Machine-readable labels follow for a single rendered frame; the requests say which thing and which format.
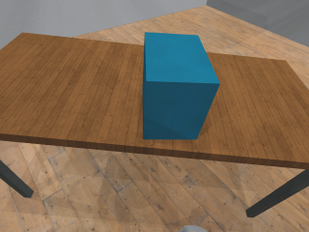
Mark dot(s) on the carton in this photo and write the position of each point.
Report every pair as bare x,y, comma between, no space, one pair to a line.
179,85

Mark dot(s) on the table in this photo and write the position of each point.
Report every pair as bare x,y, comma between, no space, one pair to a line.
88,94

